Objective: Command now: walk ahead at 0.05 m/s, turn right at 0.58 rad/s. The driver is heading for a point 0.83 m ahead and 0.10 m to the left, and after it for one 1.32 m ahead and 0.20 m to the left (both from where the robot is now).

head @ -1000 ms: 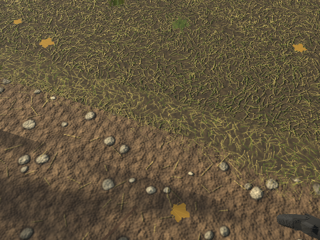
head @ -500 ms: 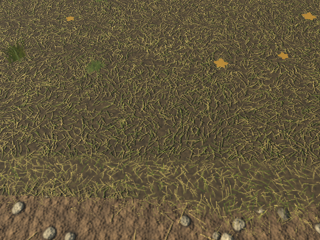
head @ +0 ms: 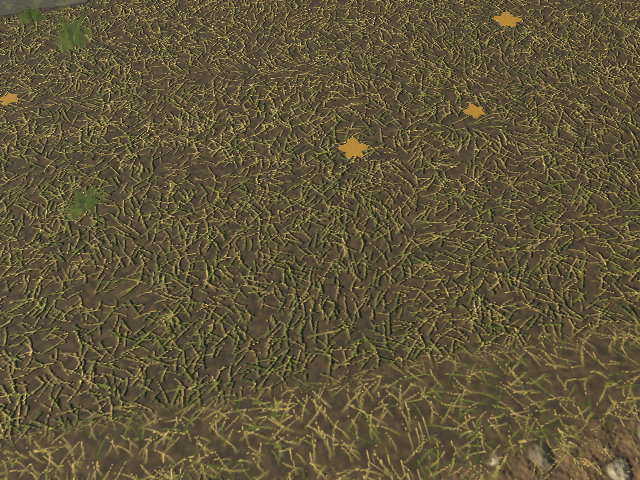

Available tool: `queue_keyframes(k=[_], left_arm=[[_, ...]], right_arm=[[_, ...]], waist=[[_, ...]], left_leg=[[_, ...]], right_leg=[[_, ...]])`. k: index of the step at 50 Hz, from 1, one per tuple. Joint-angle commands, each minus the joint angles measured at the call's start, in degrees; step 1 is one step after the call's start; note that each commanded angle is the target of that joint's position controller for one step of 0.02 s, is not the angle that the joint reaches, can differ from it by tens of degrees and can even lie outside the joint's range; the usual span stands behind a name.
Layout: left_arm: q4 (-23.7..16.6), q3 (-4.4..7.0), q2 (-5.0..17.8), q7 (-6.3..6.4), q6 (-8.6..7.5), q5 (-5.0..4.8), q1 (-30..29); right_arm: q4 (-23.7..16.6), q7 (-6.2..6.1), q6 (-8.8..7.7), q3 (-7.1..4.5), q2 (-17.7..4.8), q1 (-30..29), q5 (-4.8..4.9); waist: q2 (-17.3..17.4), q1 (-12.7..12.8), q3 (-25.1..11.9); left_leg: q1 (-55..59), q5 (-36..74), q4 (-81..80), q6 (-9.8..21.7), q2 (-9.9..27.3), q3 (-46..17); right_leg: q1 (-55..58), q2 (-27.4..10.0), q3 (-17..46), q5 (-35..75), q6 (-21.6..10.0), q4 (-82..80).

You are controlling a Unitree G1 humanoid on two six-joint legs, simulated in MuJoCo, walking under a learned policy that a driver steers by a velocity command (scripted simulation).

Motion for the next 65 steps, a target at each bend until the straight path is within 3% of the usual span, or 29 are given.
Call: queue_keyframes(k=[1, 2, 3, 4, 5, 7, 14, 18, 19, 20, 21, 23, 28, 32, 36, 37, 38, 39, 40, 42, 46, 52, 57, 60, 61, 62, 63, 64, 65], left_arm=[[-4.62, 1.71, 7.2, 0.32, -0.15, -0.67, -2.79], [-4.82, 1.01, 4.83, 0.33, -0.1, -0.3, -0.63], [-5.89, 0.57, 2.9, 0.18, -0.45, -0.15, 2.58], [-5.38, 1.89, 7.93, 0.03, -1.07, 0.66, 2.64], [-4.15, 3.04, 10.71, -0.1, -0.95, 0.09, 3.27], [-2.56, 2.87, 8.51, 0.5, 0.35, -0.1, 3.18], [-4.25, -0.34, 0.59, -0.12, 0.42, 0.48, -1.72], [-1.1, 0.25, 2.18, -0.64, 0.1, 0.97, 2.21], [-1.53, 0.83, 5.5, -0.16, 0.06, 1.35, 3.22], [-1.77, 1.93, 10.56, 0.52, 0.41, 2.18, 2.53], [-1.0, 1.58, 7.9, 0.21, 0.29, 2.44, 1.34], [-1.54, 1.38, 6.15, 0.25, -0.43, 2.16, -1.54], [-0.8, 1.63, 5.97, 1.32, -1.83, 1.18, -0.88], [-0.04, 2.41, 7.77, 0.62, -1.97, -0.04, -1.69], [1.07, 1.73, 5.35, -0.77, -2.86, -0.77, -3.07], [0.31, 0.59, 1.58, -1.19, -3.39, 0.56, -4.2], [-5.27, -0.05, 0.09, -1.01, -4.69, 0.96, -9.93], [-5.1, 0.79, 3.97, -1.37, -6.15, -0.89, -11.14], [-4.33, 1.27, 5.71, -1.99, -7.13, -1.71, -9.72], [-1.93, 1.74, 6.29, -1.89, -8.13, 0.61, -7.67], [-1.24, 1.24, 3.69, -2.32, -8.31, 1.11, -8.71], [-3.52, -0.08, 1.26, -3.41, -8.7, 0.21, -17.52], [-3.15, 0.05, 2.74, -4.5, -9.81, -0.08, -16.71], [-0.53, 1.89, 6.56, -3.63, -9.62, 0.08, -6.58], [1.14, 2.38, 8.07, -3.26, -9.37, 0.48, 2.39], [2.42, 3.26, 12.65, -3.14, -9.27, 1.52, 11.69], [4.88, 2.78, 10.54, -4.1, -9.29, 0.19, 14.21], [4.41, 1.67, 7.01, -4.11, -9.13, -1.26, 9.63], [3.51, 1.17, 5.51, -3.68, -8.59, -0.78, 6.48]], right_arm=[[-3.17, 0.41, -1.99, -2.47, -6.24, 3.36, 0.2], [-3.34, 0.14, -2.04, -3.31, -9.44, 4.34, -0.58], [-3.76, -0.19, -1.2, -4.42, -14.47, 1.64, -2.19], [-3.97, -0.05, -1.06, -4.04, -11.38, 3.24, -2.81], [-4.62, -0.18, -1.04, -3.2, -8.66, 2.27, -2.34], [-4.63, -0.36, -0.64, -2.57, -6.21, 0.08, -0.6], [-2.59, -0.14, 0.78, -2.43, -6.43, 1.04, -0.25], [-0.51, 1.14, 0.41, -1.85, -6.34, 3.4, 1.53], [-0.25, 1.54, -0.22, -1.62, -6.26, 5.03, 0.84], [-1.15, 2.22, -1.1, -1.0, -4.26, 5.92, -0.39], [-1.68, 1.92, -1.15, -0.86, -4.12, 3.4, 0.01], [-1.7, 1.23, -0.34, -1.88, -6.64, 0.82, 0.33], [-2.57, 1.14, 2.01, -2.73, -5.22, 3.02, 1.26], [-3.89, 2.5, 2.68, -2.12, -4.11, 1.36, 1.77], [1.28, 2.82, 1.85, -3.48, -5.48, 13.8, 1.6], [2.3, 2.22, 1.37, -4.83, -9.4, 19.65, 2.0], [0.05, 2.7, -0.31, -6.05, -17.56, 21.03, 1.12], [-1.01, 3.04, -1.87, -4.69, -13.12, 18.95, 0.11], [-1.35, 2.78, -2.74, -3.62, -9.99, 16.11, 0.15], [-2.13, 1.99, -2.91, -2.93, -8.48, 12.75, 0.94], [-2.06, 0.39, -2.69, -2.78, -8.56, 14.95, 0.7], [0.37, -0.54, -2.0, -3.3, -9.23, 19.08, 1.43], [2.14, -0.81, -1.57, -3.5, -9.05, 19.3, 1.41], [2.24, -0.46, -1.14, -3.42, -8.94, 18.22, 0.88], [1.72, -0.43, -1.02, -2.8, -7.9, 17.7, 0.43], [0.62, -0.24, -1.37, -1.32, -3.08, 22.93, -0.29], [0.86, 0.01, -2.3, -0.62, -2.36, 25.2, 0.81], [-0.33, 0.38, -3.23, -1.58, -7.24, 18.95, 1.83], [-1.78, 0.76, -4.16, -1.55, -8.14, 12.02, 2.26]], waist=[[-10.1, -3.16, -8.24], [-4.97, -2.1, -9.58], [12.8, 2.09, -7.31], [14.35, -0.33, -8.24], [9.3, -0.34, -7.77], [5.87, -0.23, -5.73], [11.21, -2.63, -7.93], [9.91, -0.98, -5.4], [6.34, -1.53, -6.89], [-5.45, -3.74, -7.6], [-11.18, -2.68, -7.46], [-10.7, -1.67, -2.91], [-10.62, -0.77, -1.76], [-9.44, 0.33, -1.75], [-4.38, -5.5, -2.8], [7.34, -7.47, -3.29], [19.68, -7.91, -2.12], [11.31, -8.01, -0.93], [9.32, -5.8, 2.1], [3.97, -3.79, 3.42], [4.1, -3.72, 1.3], [5.81, -6.66, 3.21], [7.41, -5.91, 3.33], [8.88, -0.56, -3.91], [7.95, 3.68, -11.08], [-4.97, 3.39, -21.89], [-18.03, 2.25, -25.07], [-11.62, 2.88, -14.76], [-5.92, 3.0, -7.97]], left_leg=[[10.07, 7.83, -15.48, 2.39, -0.06, 1.61], [16.85, 12.83, -18.01, 5.55, 8.55, -4.46], [20.9, 27.74, -18.93, 14.27, 20.0, -17.99], [20.41, 32.42, -19.51, 21.04, 25.66, -24.57], [19.51, 31.89, -18.31, 20.53, 23.6, -19.19], [18.95, 28.22, -16.85, 16.32, 16.89, -10.05], [18.88, 30.0, -16.75, 16.93, 13.4, -2.44], [12.0, 20.1, -15.61, 13.34, 10.7, -3.91], [7.64, 13.46, -14.58, 9.8, 9.55, -4.03], [2.82, 3.09, -9.95, 6.05, 4.29, 1.13], [6.4, -4.54, -8.11, 3.73, 2.53, 4.99], [3.9, -2.02, -2.77, 2.9, 1.24, 6.78], [-4.19, -17.78, 16.09, 2.61, 3.36, 5.61], [0.72, -11.44, 8.08, 4.49, 4.34, 8.87], [22.51, -2.74, -9.04, 8.55, -1.62, 13.97], [30.54, -5.77, -15.17, 12.31, 6.59, -0.13], [33.46, -16.66, -26.62, 24.49, 21.06, -35.59], [31.98, -21.03, -29.7, 26.81, 23.82, -38.24], [29.92, -20.07, -29.18, 24.44, 21.83, -32.63], [27.62, -8.82, -27.76, 19.83, 16.55, -21.63], [26.41, 9.9, -28.37, 17.62, 11.47, -11.06], [21.97, 11.77, -27.12, 16.16, 9.73, -8.96], [26.11, 17.38, -24.54, 14.95, 12.99, -9.81], [29.82, 47.14, -10.1, 12.55, 10.3, -5.08], [23.48, 46.78, 1.81, 10.96, 8.36, -3.54], [4.64, 22.96, 23.99, 7.33, 1.16, -1.71], [-8.11, -15.05, 37.19, 5.14, -5.36, -2.19], [-14.73, -13.37, 40.84, 5.84, -0.96, -3.26], [-15.08, -8.97, 38.93, 6.56, 1.7, -1.71]], right_leg=[[6.68, -11.99, 15.8, 12.46, -6.25, -2.1], [2.46, -8.89, 12.66, 1.17, -3.31, 4.19], [-9.48, 0.78, 1.1, -19.78, 0.58, 14.42], [-13.48, -1.1, -1.75, -26.64, 3.59, 28.67], [-13.77, -3.1, -1.58, -23.23, 4.77, 35.63], [-14.52, -4.09, -2.51, -17.68, 6.86, 39.33], [-0.9, -6.86, -8.3, -14.85, 7.68, 14.53], [15.11, -6.07, -10.33, 4.21, 4.34, -12.6], [21.62, -11.21, -5.61, 9.94, 2.32, -10.98], [23.01, -19.07, 0.23, 18.25, -2.07, -7.29], [14.08, -21.6, 1.64, 10.76, -6.45, -9.25], [12.0, -19.95, 0.51, 4.78, -6.05, -10.91], [14.41, -27.36, 1.71, 25.92, -11.1, -9.17], [11.91, -25.61, -1.53, -4.19, -8.99, -14.78], [0.83, -20.1, -10.75, -15.06, -3.92, -3.94], [-8.82, -15.6, -17.33, -16.06, 0.53, 15.07], [-28.4, -4.91, -13.98, -25.27, 3.68, 30.96], [-31.82, -8.59, -6.06, -24.0, 2.56, 37.29], [-32.17, -10.73, -5.37, -17.54, 1.19, 36.61], [-29.13, -12.82, -6.24, -7.05, 1.39, 30.74], [-22.9, -10.5, -8.38, 5.39, 4.47, 20.11], [-16.54, -7.61, -8.92, 14.64, 6.11, 3.06], [-11.57, -8.0, -9.25, 15.04, 3.3, -2.32], [2.29, -4.29, -14.34, 9.25, -1.62, -3.88], [17.2, -7.79, -10.89, 9.97, -4.86, -1.6], [39.76, -22.01, 13.05, 4.46, -13.95, -0.77], [45.91, -28.97, 36.73, -6.45, -19.4, -12.49], [38.94, -27.2, 33.36, -13.71, -16.73, -14.89], [30.24, -24.66, 24.59, -11.56, -14.53, -15.51]])
Next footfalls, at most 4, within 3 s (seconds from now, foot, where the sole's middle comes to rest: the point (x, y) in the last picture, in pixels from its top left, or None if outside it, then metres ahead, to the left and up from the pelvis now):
0.04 left None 0.10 0.14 -0.77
0.38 right None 0.03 -0.12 -0.77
0.74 left None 0.05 0.13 -0.77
1.22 right None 0.43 0.01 -0.77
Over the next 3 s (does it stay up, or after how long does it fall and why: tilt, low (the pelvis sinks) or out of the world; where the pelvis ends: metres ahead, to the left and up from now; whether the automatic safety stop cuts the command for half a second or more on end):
stays up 0.61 0.18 0.00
